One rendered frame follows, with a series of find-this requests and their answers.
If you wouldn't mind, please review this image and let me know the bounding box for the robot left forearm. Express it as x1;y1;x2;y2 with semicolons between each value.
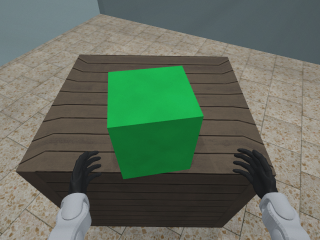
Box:
47;193;92;240

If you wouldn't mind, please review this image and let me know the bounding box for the robot right forearm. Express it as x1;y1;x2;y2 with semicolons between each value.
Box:
259;192;311;240

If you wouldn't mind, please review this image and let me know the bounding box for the robot right hand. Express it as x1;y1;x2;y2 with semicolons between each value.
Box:
232;148;278;199

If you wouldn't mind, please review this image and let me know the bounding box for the carton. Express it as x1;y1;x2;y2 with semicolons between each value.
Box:
107;65;204;179

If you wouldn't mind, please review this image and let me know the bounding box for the pedestal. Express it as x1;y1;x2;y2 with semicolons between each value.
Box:
15;54;277;228

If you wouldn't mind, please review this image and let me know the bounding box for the robot left hand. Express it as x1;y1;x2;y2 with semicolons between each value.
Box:
68;150;102;195

